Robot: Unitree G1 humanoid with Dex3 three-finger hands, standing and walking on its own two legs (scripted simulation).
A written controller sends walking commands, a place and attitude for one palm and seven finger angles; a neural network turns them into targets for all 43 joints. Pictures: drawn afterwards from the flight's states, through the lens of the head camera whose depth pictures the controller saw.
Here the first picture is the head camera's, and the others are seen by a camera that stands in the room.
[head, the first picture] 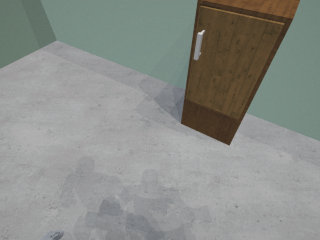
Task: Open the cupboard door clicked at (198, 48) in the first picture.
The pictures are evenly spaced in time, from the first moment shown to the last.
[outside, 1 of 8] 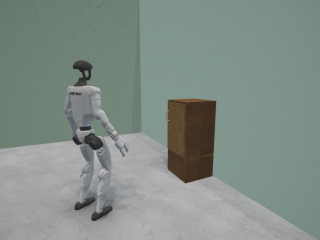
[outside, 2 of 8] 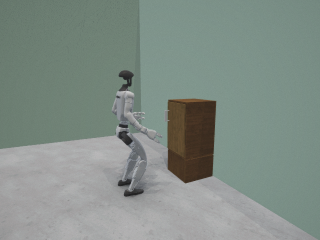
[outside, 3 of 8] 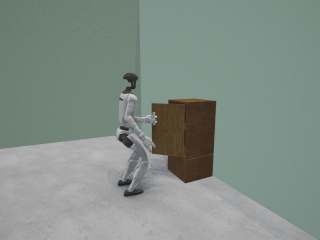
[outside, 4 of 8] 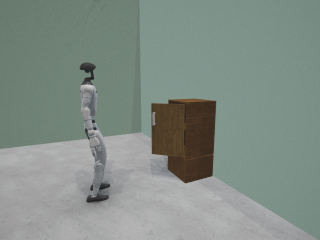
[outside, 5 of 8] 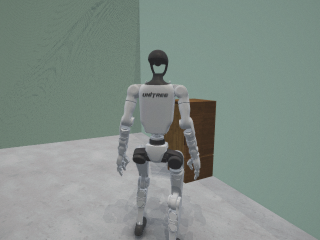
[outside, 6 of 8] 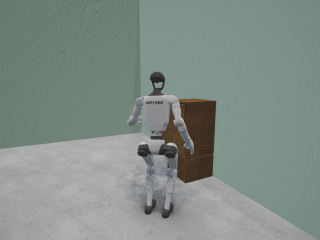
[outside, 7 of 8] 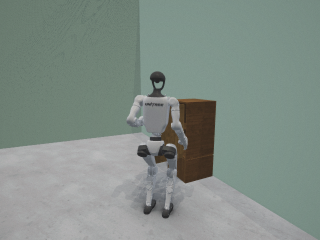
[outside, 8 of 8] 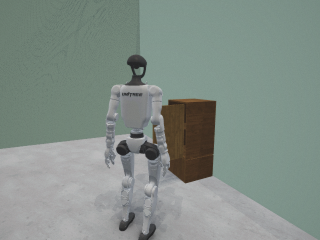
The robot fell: no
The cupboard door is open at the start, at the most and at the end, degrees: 0 95 93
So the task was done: yes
